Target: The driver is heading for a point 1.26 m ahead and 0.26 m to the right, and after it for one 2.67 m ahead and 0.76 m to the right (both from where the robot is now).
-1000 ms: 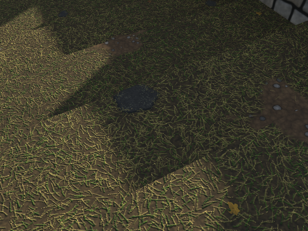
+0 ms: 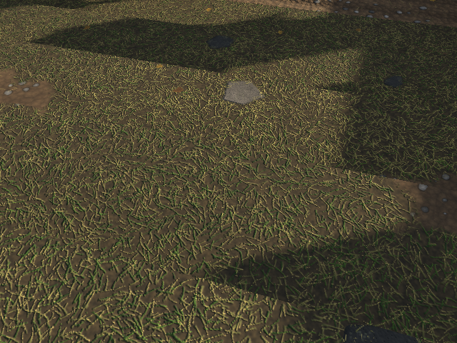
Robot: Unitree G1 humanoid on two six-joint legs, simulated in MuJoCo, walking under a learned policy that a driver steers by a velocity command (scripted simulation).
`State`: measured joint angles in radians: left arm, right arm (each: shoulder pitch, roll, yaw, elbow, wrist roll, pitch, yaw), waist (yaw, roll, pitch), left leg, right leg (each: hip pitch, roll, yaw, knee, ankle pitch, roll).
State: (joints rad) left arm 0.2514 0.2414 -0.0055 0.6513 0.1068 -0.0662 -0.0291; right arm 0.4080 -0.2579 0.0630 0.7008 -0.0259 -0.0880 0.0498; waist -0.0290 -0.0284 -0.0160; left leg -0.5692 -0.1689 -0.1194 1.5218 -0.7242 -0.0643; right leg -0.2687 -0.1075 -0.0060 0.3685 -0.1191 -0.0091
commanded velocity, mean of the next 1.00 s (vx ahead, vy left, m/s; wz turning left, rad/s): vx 0.03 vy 0.00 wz -0.31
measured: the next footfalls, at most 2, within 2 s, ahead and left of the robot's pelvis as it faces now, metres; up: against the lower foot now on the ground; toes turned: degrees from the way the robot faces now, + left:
left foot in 0.20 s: +0.14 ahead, +0.10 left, +0.00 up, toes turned +9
left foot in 1.34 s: +0.52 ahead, +0.00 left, +0.00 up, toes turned +0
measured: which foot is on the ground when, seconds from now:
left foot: up 0.00-0.18, down 0.20-0.48, up 0.50-1.00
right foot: down 0.00-1.00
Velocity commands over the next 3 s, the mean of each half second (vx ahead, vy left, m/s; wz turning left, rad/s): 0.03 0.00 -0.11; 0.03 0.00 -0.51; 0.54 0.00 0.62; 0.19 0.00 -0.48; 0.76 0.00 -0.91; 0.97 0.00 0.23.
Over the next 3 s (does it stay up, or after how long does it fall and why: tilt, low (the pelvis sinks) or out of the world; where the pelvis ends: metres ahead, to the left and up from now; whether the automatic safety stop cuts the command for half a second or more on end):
stays up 1.30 -0.42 -0.18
